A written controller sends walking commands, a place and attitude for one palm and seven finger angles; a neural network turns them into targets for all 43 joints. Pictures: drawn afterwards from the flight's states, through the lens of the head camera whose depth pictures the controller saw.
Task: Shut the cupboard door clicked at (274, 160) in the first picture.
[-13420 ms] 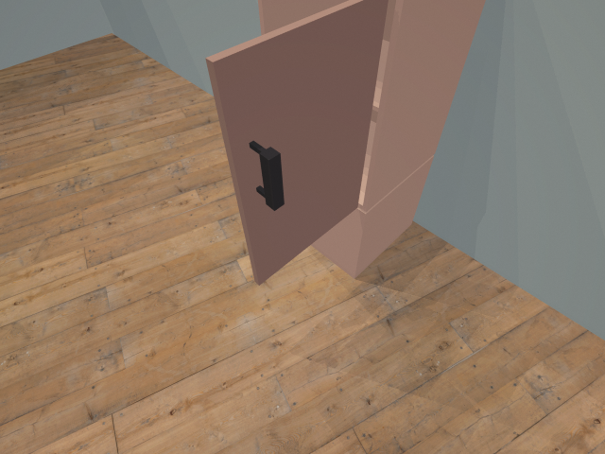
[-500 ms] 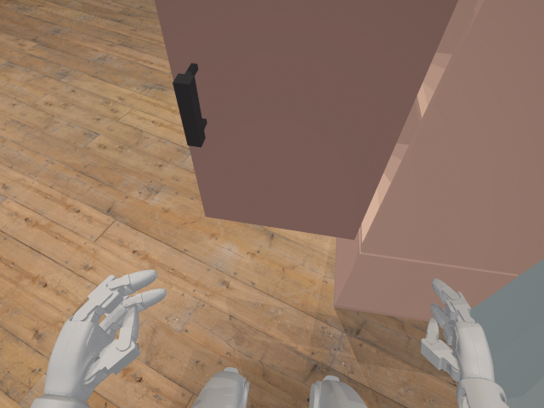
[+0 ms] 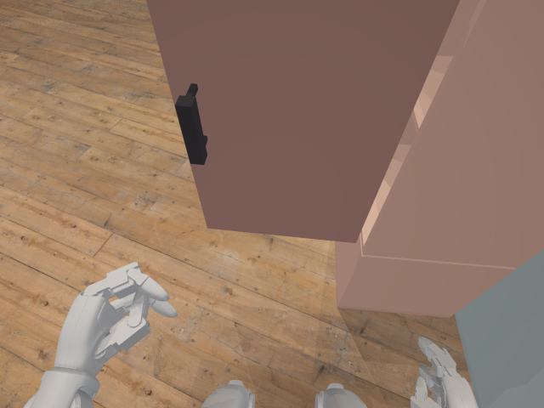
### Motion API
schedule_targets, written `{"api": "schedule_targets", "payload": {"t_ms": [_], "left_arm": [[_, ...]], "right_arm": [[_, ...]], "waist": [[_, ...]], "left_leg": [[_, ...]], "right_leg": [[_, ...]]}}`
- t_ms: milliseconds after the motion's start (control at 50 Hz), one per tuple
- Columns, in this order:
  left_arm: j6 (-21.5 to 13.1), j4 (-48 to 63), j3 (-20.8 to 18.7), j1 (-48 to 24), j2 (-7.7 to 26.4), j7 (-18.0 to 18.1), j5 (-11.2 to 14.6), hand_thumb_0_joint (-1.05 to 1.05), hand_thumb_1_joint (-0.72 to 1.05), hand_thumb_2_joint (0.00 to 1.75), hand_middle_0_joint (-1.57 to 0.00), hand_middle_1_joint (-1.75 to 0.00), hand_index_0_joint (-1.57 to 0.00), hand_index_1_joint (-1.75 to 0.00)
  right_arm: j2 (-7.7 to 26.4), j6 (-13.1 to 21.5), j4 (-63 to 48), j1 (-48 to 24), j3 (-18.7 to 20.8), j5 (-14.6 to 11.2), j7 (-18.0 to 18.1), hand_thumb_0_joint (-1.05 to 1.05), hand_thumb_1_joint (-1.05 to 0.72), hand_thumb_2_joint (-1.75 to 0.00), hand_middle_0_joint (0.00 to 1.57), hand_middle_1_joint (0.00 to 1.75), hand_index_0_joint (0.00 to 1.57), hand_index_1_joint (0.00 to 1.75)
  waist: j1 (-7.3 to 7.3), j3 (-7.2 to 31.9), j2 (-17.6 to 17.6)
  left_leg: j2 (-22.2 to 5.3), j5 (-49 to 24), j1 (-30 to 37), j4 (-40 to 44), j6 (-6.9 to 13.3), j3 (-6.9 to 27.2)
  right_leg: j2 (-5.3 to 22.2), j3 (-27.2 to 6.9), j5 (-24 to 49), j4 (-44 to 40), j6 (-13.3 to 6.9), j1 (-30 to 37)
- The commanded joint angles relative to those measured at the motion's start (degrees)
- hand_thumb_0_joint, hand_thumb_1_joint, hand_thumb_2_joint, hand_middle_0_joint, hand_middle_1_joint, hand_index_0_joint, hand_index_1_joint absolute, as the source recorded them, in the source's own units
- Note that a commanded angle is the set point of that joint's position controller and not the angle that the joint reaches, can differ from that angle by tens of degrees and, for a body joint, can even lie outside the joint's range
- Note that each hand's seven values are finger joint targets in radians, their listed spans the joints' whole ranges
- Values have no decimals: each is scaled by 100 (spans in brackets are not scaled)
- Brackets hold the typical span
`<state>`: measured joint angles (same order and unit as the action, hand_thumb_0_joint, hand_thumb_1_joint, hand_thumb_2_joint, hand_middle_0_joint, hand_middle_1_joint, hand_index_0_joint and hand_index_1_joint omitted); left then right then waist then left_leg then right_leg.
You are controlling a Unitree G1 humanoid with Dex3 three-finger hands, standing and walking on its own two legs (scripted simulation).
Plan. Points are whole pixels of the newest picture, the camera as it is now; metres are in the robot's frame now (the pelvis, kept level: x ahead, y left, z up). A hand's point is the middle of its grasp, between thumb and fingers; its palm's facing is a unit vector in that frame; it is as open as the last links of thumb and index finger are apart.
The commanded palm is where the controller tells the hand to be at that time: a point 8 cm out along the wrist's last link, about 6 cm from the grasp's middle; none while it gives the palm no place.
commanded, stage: raise the hand and make a fist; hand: left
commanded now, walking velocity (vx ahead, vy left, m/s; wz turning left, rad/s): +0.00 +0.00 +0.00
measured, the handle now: (195, 124) +0.54 +0.17 +0.10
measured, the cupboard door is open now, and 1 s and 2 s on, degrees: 89 89 89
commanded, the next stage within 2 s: bring the fist close to the handle in 0.94 s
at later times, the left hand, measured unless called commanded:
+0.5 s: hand (138, 287) +0.24 +0.18 +0.10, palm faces -0.05 -1.00 -0.06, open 3.1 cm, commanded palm +0.22 +0.23 +0.11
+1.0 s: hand (153, 287) +0.24 +0.16 +0.11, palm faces -0.05 -1.00 -0.06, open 3.1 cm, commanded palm +0.22 +0.22 +0.11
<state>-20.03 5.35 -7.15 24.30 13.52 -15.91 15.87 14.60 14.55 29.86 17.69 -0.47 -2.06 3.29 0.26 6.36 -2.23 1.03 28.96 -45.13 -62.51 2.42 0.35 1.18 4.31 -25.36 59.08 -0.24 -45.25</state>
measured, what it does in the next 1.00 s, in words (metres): stands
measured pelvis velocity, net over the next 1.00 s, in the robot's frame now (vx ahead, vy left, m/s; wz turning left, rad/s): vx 0.02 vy -0.03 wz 0.01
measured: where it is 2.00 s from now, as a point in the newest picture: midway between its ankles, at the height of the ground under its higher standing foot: outside the picture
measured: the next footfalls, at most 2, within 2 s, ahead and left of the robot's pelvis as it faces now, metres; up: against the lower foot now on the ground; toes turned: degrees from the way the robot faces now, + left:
none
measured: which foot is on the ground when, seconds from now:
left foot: down 0.00-1.00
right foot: down 0.00-1.00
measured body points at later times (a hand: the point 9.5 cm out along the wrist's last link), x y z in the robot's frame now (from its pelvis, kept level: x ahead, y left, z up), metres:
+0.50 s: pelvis +0.02 -0.01 +0.02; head +0.06 -0.02 +0.47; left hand +0.24 +0.23 +0.11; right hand +0.21 -0.23 -0.05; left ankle +0.02 +0.09 -0.66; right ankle +0.04 -0.12 -0.66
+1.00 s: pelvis +0.02 -0.03 +0.03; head +0.05 -0.04 +0.48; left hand +0.24 +0.21 +0.11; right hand +0.19 -0.26 -0.04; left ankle +0.02 +0.09 -0.66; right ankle +0.04 -0.12 -0.66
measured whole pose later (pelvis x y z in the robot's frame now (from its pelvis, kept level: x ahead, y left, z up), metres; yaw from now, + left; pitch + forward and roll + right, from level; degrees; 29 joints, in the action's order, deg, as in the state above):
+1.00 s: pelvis +0.02 -0.03 +0.03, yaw +1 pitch +8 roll -1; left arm -16.8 2.1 -9.5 19.9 14.4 -17.4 17.2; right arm 14.8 14.4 30.7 15.8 -1.1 -3.3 3.5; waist 0.0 5.7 -2.6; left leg 0.4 26.2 -33.9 -52.0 0.4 1.2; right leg 0.2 4.9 -23.8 50.3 -1.9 -34.7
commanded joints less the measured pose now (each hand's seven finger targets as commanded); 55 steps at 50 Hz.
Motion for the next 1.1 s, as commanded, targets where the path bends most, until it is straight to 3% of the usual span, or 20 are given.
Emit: {"api": "schedule_targets", "payload": {"t_ms": [0,40,60,100,220,260,480,560,620,660,720,760,780,860,940,960,1000,1080], "left_arm": [[-299,1467,-390,-235,649,96,87,0,90,90,-110,-128,-110,-128],[-253,1575,-343,-190,589,147,75,0,90,90,-113,-132,-113,-132],[-174,1473,-436,-217,711,166,45,0,90,90,-115,-134,-115,-134],[-101,1491,-314,-235,585,158,30,0,90,90,-119,-138,-119,-138],[85,1466,-345,-388,626,70,46,0,90,90,-130,-150,-130,-150],[131,1398,-498,-535,798,42,79,0,90,90,-130,-150,-130,-150],[249,1204,-711,-962,938,-155,272,0,90,90,-130,-150,-130,-150],[300,890,-740,-929,920,-188,313,0,90,90,-130,-150,-130,-150],[271,780,-675,-856,832,-215,305,0,90,90,-130,-150,-130,-150],[221,835,-788,-928,994,-178,300,0,90,90,-130,-150,-130,-150],[95,937,-770,-911,941,-132,277,0,90,90,-130,-150,-130,-150],[63,810,-864,-905,1030,-92,289,0,90,90,-130,-150,-130,-150],[9,916,-726,-953,901,-120,284,0,90,90,-130,-150,-130,-150],[-35,872,-780,-963,1008,-76,237,0,90,90,-130,-150,-130,-150],[-36,867,-741,-934,932,-119,274,0,90,90,-130,-150,-130,-150],[-8,762,-789,-919,983,-108,271,0,90,90,-130,-150,-130,-150],[-16,839,-703,-954,916,-131,265,0,90,90,-130,-150,-130,-150],[-19,881,-461,-1433,766,-52,199,0,90,90,-130,-150,-130,-150]], "right_arm": [[661,333,-1066,-459,265,0,46,0,-90,-90,20,30,20,30],[661,283,-1079,-446,264,-3,29,0,-90,-90,20,30,20,30],[664,234,-1081,-425,243,13,29,0,-90,-90,20,30,20,30],[652,179,-1108,-396,242,-4,19,0,-90,-90,20,30,20,30],[649,66,-1155,-376,205,-35,-4,0,-90,-90,20,30,20,30],[664,38,-1132,-377,172,-17,15,0,-90,-90,20,30,20,30],[655,103,-1006,-490,107,-73,51,0,-90,-90,20,30,20,30],[675,149,-943,-531,108,-82,72,0,-90,-90,20,30,20,30],[666,188,-932,-530,134,-106,58,0,-90,-90,20,30,20,30],[682,207,-924,-567,146,-88,65,0,-90,-90,20,30,20,30],[650,258,-911,-547,160,-97,57,0,-90,-90,20,30,20,30],[662,253,-862,-544,159,-83,59,0,-90,-90,20,30,20,30],[647,268,-878,-573,164,-99,51,0,-90,-90,20,30,20,30],[667,298,-812,-585,172,-104,62,0,-90,-90,20,30,20,30],[650,348,-820,-580,181,-124,64,0,-90,-90,20,30,20,30],[667,330,-781,-603,173,-111,75,0,-90,-90,20,30,20,30],[654,357,-795,-593,173,-135,67,0,-90,-90,20,30,20,30],[665,402,-729,-550,154,-119,80,0,-90,-90,20,30,20,30]], "waist": [[-97,1084,-104],[-91,1082,-253],[-108,979,-223],[-50,960,-189],[-24,930,-193],[-52,911,-77],[-71,971,-58],[-90,716,176],[-66,649,218],[-95,625,216],[-96,809,140],[-82,649,389],[-58,715,247],[-48,633,134],[-38,770,175],[-29,625,286],[-12,704,74],[102,766,168]], "left_leg": [[-71,-1238,760,1455,-193,444],[-87,-1431,930,1497,-231,451],[-88,-1524,900,1509,-229,465],[-103,-1685,999,1532,-247,437],[-115,-1903,1197,1622,-276,420],[-98,-1937,1154,1617,-239,396],[-29,-1912,1292,1802,-167,269],[-17,-1723,1195,1867,-144,247],[4,-1535,1151,1886,-134,174],[15,-1486,1103,1853,-123,175],[25,-1491,1157,1852,-115,116],[18,-1398,990,1803,-111,132],[30,-1358,1017,1789,-103,95],[11,-1303,1026,1782,-93,112],[18,-1337,1063,1781,-95,87],[14,-1314,975,1757,-89,114],[7,-1350,1087,1780,-86,94],[-16,-1454,1200,1801,-68,139]], "right_leg": [[-199,4,669,-777,-178,998],[-211,39,820,-792,-172,1000],[-236,47,918,-792,-191,1047],[-226,65,1068,-841,-166,1091],[-244,61,1308,-988,-160,1280],[-260,25,1436,-1037,-182,1462],[-162,-116,1652,-1404,-150,1998],[-148,-181,1471,-1566,-137,2036],[-98,-257,1259,-1680,-93,1989],[-85,-346,1150,-1709,-104,2037],[-47,-381,1133,-1721,-76,2080],[-46,-471,969,-1784,-64,2095],[-15,-530,896,-1813,-51,2080],[-29,-523,791,-1822,-63,1987],[-12,-499,874,-1811,-26,2008],[-14,-538,805,-1848,-32,1998],[-16,-502,882,-1823,-32,1948],[-63,-342,1096,-1710,-24,1855]]}}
